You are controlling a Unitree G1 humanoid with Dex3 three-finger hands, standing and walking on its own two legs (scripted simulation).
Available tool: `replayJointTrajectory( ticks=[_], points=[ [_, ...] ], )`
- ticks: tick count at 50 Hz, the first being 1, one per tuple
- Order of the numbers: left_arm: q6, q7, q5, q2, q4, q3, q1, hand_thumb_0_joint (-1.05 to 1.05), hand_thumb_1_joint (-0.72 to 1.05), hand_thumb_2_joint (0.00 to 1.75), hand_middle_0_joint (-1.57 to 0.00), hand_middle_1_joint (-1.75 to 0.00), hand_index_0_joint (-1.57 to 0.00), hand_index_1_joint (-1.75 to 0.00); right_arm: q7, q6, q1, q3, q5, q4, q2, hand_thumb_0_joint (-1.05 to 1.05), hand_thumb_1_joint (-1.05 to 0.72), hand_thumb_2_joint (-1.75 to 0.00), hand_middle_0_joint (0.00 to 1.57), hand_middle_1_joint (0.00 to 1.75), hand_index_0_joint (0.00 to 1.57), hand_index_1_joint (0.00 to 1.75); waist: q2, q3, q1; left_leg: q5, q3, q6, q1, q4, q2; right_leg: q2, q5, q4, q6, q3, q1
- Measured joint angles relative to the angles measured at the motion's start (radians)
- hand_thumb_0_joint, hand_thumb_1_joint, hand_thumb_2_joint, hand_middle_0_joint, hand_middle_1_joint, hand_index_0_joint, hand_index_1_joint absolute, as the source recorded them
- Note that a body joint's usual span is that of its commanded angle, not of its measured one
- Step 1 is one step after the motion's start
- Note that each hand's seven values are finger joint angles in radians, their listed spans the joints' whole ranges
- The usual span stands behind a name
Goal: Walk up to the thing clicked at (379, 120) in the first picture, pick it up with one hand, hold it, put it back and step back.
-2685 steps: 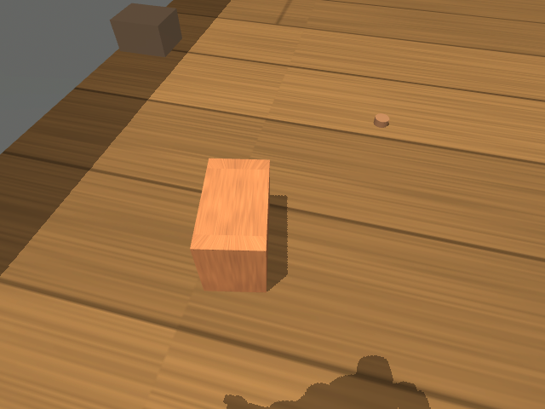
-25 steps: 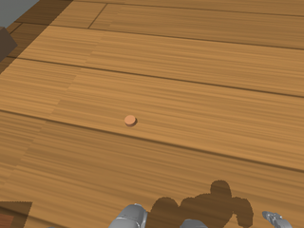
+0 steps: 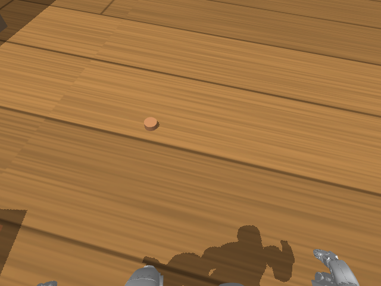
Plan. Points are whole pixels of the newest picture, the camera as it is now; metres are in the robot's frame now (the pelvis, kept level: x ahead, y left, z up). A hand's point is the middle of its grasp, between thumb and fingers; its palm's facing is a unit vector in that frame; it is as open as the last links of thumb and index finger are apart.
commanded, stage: step back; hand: left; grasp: from above
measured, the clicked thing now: (150, 124) +1.06 +0.24 -0.74
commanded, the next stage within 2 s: stand in 1.00 s
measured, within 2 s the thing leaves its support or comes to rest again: neither
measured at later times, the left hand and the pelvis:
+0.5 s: hand out of the picture +0.03 +0.28 -0.13, palm faces +0.03 -0.93 -0.37, open 7.4 cm; pelvis -0.04 +0.00 +0.01, yaw +3 degrees
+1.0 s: hand out of the picture +0.08 +0.27 -0.14, palm faces +0.11 -0.93 -0.35, open 7.4 cm; pelvis +0.01 +0.00 +0.01, yaw +5 degrees
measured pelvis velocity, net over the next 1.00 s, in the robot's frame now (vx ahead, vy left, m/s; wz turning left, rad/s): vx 0.01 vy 0.00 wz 0.09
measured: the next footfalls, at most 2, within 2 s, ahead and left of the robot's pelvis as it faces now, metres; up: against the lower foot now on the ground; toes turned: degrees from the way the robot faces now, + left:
right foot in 0.02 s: -0.01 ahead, -0.13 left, +0.00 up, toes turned +3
left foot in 0.30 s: +0.00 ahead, +0.13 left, +0.00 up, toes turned +1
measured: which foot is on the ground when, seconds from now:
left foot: down 0.00-0.06, up 0.08-0.28, down 0.30-0.62, up 0.64-0.84, down 0.86-1.00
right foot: up 0.00-0.00, down 0.02-0.34, up 0.36-0.58, down 0.60-1.00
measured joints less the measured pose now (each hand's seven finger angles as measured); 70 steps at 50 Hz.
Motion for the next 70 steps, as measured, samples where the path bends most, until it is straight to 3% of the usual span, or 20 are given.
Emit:
replayJointTrajectory(
  ticks=[1,3,6,9,14,16,18,21,23,26,29,31,34,37,42,44,45,48,54,70],
  points=[
    [-0.010,0.000,0.003,-0.005,0.020,0.000,0.009,0.01,0.91,0.90,-0.20,-0.30,-0.20,-0.30,0.002,0.003,-0.011,-0.002,0.001,-0.003,-0.008,0.00,-0.90,-0.90,0.20,0.30,0.21,0.30,0.012,-0.001,0.003,-0.005,0.006,-0.006,-0.016,0.025,0.013,0.001,0.057,-0.098,-0.007,-0.012,0.038],
    [-0.023,0.000,0.016,-0.042,0.064,-0.003,0.016,0.01,0.91,0.90,-0.20,-0.30,-0.20,-0.30,0.000,0.012,-0.017,-0.013,0.004,0.008,-0.031,0.00,-0.90,-0.90,0.20,0.30,0.21,0.30,0.093,0.013,-0.017,-0.054,-0.050,0.006,-0.030,0.079,0.045,0.048,0.120,-0.143,-0.017,-0.051,0.073],
    [-0.023,-0.009,0.029,-0.050,0.083,-0.009,0.067,0.01,0.91,0.90,-0.20,-0.30,-0.21,-0.30,-0.002,0.020,0.030,-0.015,0.012,0.045,-0.021,0.00,-0.90,-0.90,0.20,0.30,0.21,0.30,0.071,-0.050,0.018,-0.211,-0.092,-0.011,-0.045,0.173,-0.024,0.020,0.113,-0.116,-0.041,-0.025,0.039],
    [-0.026,-0.008,0.029,-0.059,0.099,-0.009,0.080,0.01,0.91,0.90,-0.21,-0.30,-0.21,-0.30,0.007,0.010,0.071,-0.017,0.022,0.077,-0.030,0.00,-0.90,-0.90,0.20,0.30,0.21,0.30,0.070,-0.075,0.011,-0.198,-0.117,-0.017,-0.016,0.218,-0.059,-0.007,0.143,-0.139,-0.028,-0.029,0.035],
    [-0.049,-0.018,0.030,-0.055,0.073,-0.004,0.052,0.01,0.90,0.90,-0.21,-0.30,-0.21,-0.30,0.011,-0.004,0.130,-0.017,0.017,0.133,-0.034,0.00,-0.90,-0.90,0.20,0.30,0.20,0.30,0.085,-0.082,0.000,-0.234,-0.091,-0.025,0.087,0.084,-0.046,-0.027,0.150,-0.142,-0.011,-0.076,0.013],
    [-0.044,-0.020,0.027,-0.038,0.062,-0.001,0.030,0.01,0.90,0.90,-0.21,-0.30,-0.21,-0.30,0.011,-0.018,0.138,-0.018,0.014,0.153,-0.015,0.00,-0.90,-0.90,0.20,0.30,0.20,0.30,0.053,-0.065,-0.002,-0.138,-0.066,-0.019,0.136,-0.024,-0.064,-0.057,0.136,-0.114,-0.003,-0.082,0.002],
    [-0.036,-0.017,0.019,-0.018,0.058,0.001,0.025,0.01,0.91,0.90,-0.21,-0.30,-0.21,-0.30,0.012,-0.037,0.137,-0.019,0.007,0.160,0.014,0.01,-0.90,-0.90,0.20,0.30,0.20,0.30,0.001,-0.048,0.007,-0.071,-0.035,-0.009,0.168,-0.074,-0.094,-0.082,0.114,-0.046,-0.018,-0.046,-0.022],
    [-0.024,-0.016,0.013,-0.013,0.076,-0.002,0.017,0.01,0.91,0.90,-0.20,-0.30,-0.20,-0.30,0.017,-0.062,0.160,-0.019,0.005,0.144,0.027,0.00,-0.90,-0.90,0.20,0.30,0.21,0.30,0.013,-0.066,-0.024,-0.075,-0.053,0.009,0.171,-0.084,-0.075,-0.038,0.012,0.112,-0.038,-0.051,-0.089],
    [-0.028,-0.020,0.008,-0.003,0.074,0.000,0.011,0.01,0.91,0.90,-0.20,-0.30,-0.20,-0.30,0.017,-0.066,0.170,-0.016,0.004,0.139,0.032,0.00,-0.90,-0.90,0.20,0.30,0.21,0.30,0.011,-0.069,-0.031,-0.068,-0.056,0.009,0.189,-0.108,-0.061,-0.032,0.008,0.151,-0.043,-0.059,-0.120],
    [-0.041,-0.028,0.005,0.009,0.067,0.005,0.002,0.01,0.91,0.90,-0.20,-0.30,-0.20,-0.30,0.018,-0.068,0.174,-0.016,0.002,0.133,0.027,0.00,-0.90,-0.90,0.20,0.30,0.21,0.30,0.010,-0.066,-0.040,-0.070,-0.058,-0.004,0.202,-0.115,-0.045,-0.046,0.044,0.082,-0.038,-0.074,-0.133],
    [-0.054,-0.027,0.003,0.010,0.068,0.007,-0.012,0.01,0.91,0.90,-0.20,-0.30,-0.20,-0.30,0.016,-0.054,0.168,-0.015,0.005,0.127,0.009,0.00,-0.90,-0.90,0.21,0.30,0.21,0.30,0.019,-0.062,-0.048,-0.102,-0.063,-0.022,0.194,-0.072,-0.029,-0.046,0.134,-0.079,-0.032,-0.086,-0.095],
    [-0.065,-0.018,0.004,0.004,0.075,0.009,-0.023,0.01,0.91,0.90,-0.20,-0.30,-0.20,-0.30,0.011,-0.038,0.159,-0.012,0.015,0.126,-0.005,0.00,-0.90,-0.90,0.20,0.30,0.21,0.30,0.034,-0.057,-0.044,-0.149,-0.069,-0.036,0.172,0.003,-0.013,-0.030,0.261,-0.161,-0.024,-0.096,-0.063],
    [-0.071,-0.009,0.016,-0.027,0.084,0.001,-0.041,0.01,0.91,0.90,-0.20,-0.30,-0.20,-0.30,-0.005,-0.015,0.144,-0.010,0.023,0.138,-0.015,0.00,-0.90,-0.90,0.20,0.30,0.21,0.30,0.072,-0.063,-0.041,-0.263,-0.128,-0.015,0.111,0.144,-0.024,-0.015,0.242,-0.129,-0.023,-0.129,-0.065],
    [-0.067,-0.011,0.018,-0.053,0.088,-0.013,-0.053,0.01,0.91,0.90,-0.20,-0.30,-0.20,-0.30,-0.004,-0.016,0.134,-0.006,0.027,0.149,-0.018,0.00,-0.90,-0.90,0.20,0.30,0.20,0.30,0.069,-0.069,-0.023,-0.315,-0.106,-0.010,0.077,0.205,-0.046,-0.035,0.223,-0.126,-0.027,-0.127,-0.060],
    [-0.075,-0.013,0.012,-0.072,0.096,-0.026,-0.069,0.01,0.91,0.90,-0.21,-0.30,-0.21,-0.30,-0.001,-0.026,0.113,-0.002,0.025,0.167,-0.023,0.00,-0.90,-0.90,0.20,0.30,0.20,0.30,0.076,-0.064,-0.012,-0.257,-0.081,-0.010,0.085,0.105,-0.031,-0.057,0.207,-0.123,-0.006,-0.140,-0.054],
    [-0.067,-0.011,0.004,-0.062,0.105,-0.026,-0.078,0.01,0.90,0.90,-0.21,-0.30,-0.21,-0.30,-0.003,-0.036,0.101,-0.002,0.020,0.179,-0.010,0.00,-0.90,-0.90,0.20,0.30,0.20,0.30,0.052,-0.053,-0.012,-0.105,-0.059,-0.018,0.123,0.000,-0.040,-0.080,0.186,-0.094,0.006,-0.134,-0.055],
    [-0.061,-0.008,-0.001,-0.055,0.110,-0.025,-0.081,0.01,0.90,0.90,-0.21,-0.30,-0.21,-0.30,-0.005,-0.040,0.094,-0.003,0.016,0.185,0.002,0.00,-0.90,-0.90,0.20,0.30,0.20,0.30,0.029,-0.048,-0.009,-0.085,-0.046,-0.019,0.138,-0.017,-0.054,-0.095,0.178,-0.082,0.010,-0.121,-0.056],
    [-0.047,-0.002,-0.017,-0.044,0.131,-0.029,-0.085,0.01,0.91,0.90,-0.20,-0.30,-0.21,-0.30,0.000,-0.040,0.078,0.007,0.014,0.197,0.022,0.00,-0.90,-0.90,0.20,0.30,0.21,0.30,0.020,-0.061,-0.008,-0.106,-0.042,-0.015,0.143,-0.024,-0.052,-0.082,0.178,-0.113,0.000,-0.101,-0.042],
    [-0.056,-0.003,-0.020,-0.027,0.183,-0.040,-0.093,0.01,0.91,0.90,-0.20,-0.30,-0.20,-0.30,0.005,-0.046,0.019,0.029,0.029,0.219,0.050,0.00,-0.90,-0.90,0.20,0.30,0.21,0.30,0.016,-0.061,-0.009,-0.094,-0.042,-0.018,0.190,-0.086,-0.035,-0.064,0.226,-0.219,0.021,-0.102,0.022],
    [-0.059,-0.005,-0.012,-0.056,0.237,-0.074,-0.122,0.01,0.91,0.90,-0.20,-0.30,-0.20,-0.30,0.001,-0.045,-0.076,0.031,0.039,0.254,0.034,0.00,-0.90,-0.90,0.20,0.30,0.21,0.30,0.028,-0.071,-0.011,0.002,-0.036,-0.023,0.294,-0.260,-0.033,-0.060,0.315,-0.377,0.020,-0.100,0.116]
  ],
)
